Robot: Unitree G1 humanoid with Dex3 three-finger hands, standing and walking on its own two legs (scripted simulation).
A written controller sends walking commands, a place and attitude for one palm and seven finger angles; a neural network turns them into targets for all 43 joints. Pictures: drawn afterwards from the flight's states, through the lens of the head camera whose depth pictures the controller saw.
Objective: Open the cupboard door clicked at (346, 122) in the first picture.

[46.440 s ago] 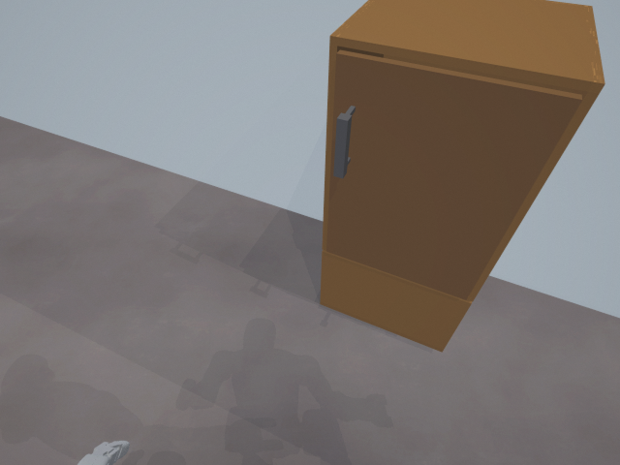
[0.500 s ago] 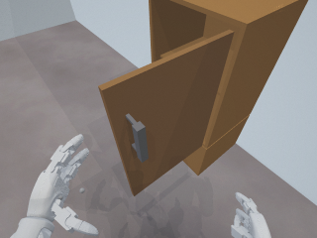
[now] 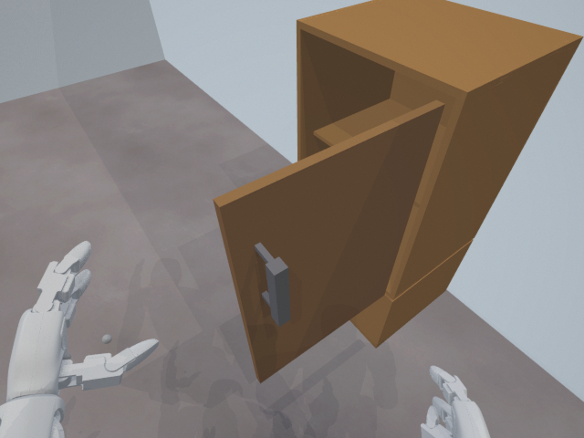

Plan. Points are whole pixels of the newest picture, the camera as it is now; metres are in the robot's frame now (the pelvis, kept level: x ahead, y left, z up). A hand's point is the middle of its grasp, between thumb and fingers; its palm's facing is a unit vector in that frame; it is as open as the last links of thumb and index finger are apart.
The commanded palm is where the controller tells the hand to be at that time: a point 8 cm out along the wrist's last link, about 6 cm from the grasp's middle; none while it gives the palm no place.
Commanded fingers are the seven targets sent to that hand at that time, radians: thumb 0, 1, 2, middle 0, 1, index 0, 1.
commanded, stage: draw the hand back to the body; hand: left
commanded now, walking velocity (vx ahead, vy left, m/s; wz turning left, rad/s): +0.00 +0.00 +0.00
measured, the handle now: (271, 284) +0.34 +0.08 +0.02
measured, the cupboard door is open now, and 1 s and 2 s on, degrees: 89 89 89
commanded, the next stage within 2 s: step back with the hand held close in 0.70 s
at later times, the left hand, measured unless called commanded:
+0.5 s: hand (74, 306) +0.20 +0.25 +0.16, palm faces +0.46 -0.79 -0.40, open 7.8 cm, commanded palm +0.15 +0.29 +0.18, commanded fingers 0.00 0.90 0.90 -0.20 -0.30 -0.20 -0.30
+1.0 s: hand (70, 311) +0.19 +0.24 +0.17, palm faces +0.41 -0.78 -0.48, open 7.4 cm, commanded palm +0.12 +0.28 +0.18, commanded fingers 0.00 0.90 0.90 -0.20 -0.30 -0.20 -0.30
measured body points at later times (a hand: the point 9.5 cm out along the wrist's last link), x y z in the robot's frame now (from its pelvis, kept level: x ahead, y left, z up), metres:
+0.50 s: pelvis +0.01 -0.01 +0.01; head -0.01 -0.03 +0.46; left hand +0.17 +0.29 +0.18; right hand +0.19 -0.23 -0.07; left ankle -0.02 +0.10 -0.73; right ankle +0.00 -0.13 -0.73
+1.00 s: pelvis -0.02 -0.02 +0.01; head -0.01 -0.04 +0.46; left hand +0.16 +0.28 +0.20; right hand +0.17 -0.26 -0.07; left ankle -0.02 +0.10 -0.73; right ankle +0.00 -0.13 -0.73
